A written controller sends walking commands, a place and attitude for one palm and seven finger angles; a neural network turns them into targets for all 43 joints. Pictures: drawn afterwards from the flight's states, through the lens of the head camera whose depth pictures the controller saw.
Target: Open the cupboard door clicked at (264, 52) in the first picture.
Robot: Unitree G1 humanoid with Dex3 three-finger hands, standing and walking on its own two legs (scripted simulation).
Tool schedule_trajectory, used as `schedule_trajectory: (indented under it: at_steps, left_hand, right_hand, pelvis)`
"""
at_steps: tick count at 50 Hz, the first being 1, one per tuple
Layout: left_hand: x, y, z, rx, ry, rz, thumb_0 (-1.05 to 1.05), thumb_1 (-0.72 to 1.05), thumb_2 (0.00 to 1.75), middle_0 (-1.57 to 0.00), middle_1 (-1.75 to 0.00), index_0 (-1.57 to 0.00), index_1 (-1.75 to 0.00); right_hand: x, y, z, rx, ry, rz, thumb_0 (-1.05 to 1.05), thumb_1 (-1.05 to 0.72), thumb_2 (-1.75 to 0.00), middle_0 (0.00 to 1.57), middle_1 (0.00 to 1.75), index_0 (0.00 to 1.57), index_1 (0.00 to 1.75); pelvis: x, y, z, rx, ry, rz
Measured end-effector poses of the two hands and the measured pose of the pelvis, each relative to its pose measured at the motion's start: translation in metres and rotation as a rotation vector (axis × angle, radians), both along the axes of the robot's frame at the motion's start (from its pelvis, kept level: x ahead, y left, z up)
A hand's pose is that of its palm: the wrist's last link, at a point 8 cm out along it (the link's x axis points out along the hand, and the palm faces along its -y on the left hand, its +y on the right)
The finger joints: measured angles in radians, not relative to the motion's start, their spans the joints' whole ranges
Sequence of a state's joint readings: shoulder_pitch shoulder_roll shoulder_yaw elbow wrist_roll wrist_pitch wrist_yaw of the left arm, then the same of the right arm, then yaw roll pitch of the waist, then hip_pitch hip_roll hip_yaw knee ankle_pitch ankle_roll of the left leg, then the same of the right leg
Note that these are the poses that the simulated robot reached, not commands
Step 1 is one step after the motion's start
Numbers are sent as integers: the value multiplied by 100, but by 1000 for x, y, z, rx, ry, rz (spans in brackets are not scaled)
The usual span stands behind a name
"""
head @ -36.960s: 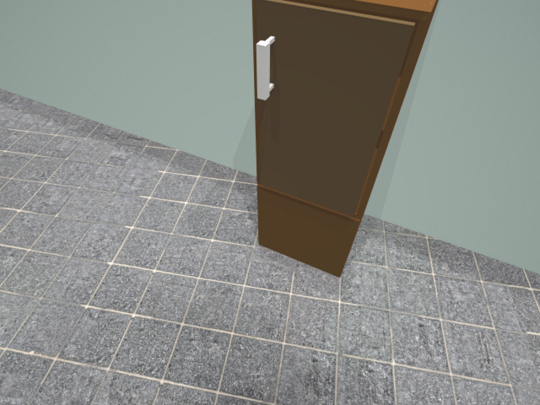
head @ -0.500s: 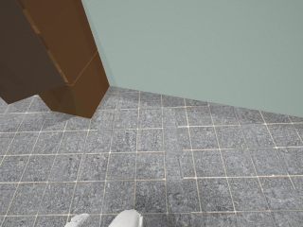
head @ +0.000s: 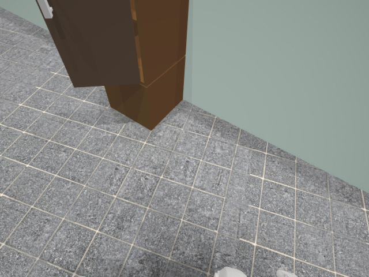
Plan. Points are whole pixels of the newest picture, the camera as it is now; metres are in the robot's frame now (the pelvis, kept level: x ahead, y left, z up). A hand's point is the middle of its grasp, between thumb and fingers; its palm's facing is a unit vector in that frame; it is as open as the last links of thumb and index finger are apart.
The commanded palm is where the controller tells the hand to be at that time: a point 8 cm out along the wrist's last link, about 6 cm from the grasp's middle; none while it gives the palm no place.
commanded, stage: turn to face it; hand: left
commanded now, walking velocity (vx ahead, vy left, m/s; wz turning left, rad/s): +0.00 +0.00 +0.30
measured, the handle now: out of the picture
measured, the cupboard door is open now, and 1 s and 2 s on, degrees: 42 42 42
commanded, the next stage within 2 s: take the last steps up to it in 0.24 s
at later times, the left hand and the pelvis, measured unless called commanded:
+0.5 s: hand out of the picture +0.00 +0.17 -0.16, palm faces +0.25 -0.95 -0.21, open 7.3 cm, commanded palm none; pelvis +0.01 -0.02 +0.01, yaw +11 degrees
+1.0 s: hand (88, 256) +0.17 +0.25 -0.15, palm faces +0.24 -0.95 -0.19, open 7.4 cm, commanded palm none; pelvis +0.11 +0.05 +0.00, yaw +14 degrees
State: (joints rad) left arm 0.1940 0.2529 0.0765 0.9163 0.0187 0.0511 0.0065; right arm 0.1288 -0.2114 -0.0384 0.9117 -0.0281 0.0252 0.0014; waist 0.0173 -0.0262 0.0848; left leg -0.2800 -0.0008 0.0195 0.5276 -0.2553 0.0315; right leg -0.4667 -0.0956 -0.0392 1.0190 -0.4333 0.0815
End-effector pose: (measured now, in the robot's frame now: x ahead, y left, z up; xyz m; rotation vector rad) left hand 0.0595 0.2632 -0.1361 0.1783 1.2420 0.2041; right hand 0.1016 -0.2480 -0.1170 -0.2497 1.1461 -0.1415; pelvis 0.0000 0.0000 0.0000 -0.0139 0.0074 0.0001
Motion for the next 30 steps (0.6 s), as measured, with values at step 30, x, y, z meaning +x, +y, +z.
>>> schedule_trajectory:
  at_steps: [30]
  left_hand:
    - [-112,-27,-18,-83,135,290,1,91,89,-20,-30,-20,-30]
  right_hand:
    - [42,30,-14,18,94,200,1,-91,-90,19,30,19,30]
  pelvis:
    - [21,7,-7,23,-8,227]
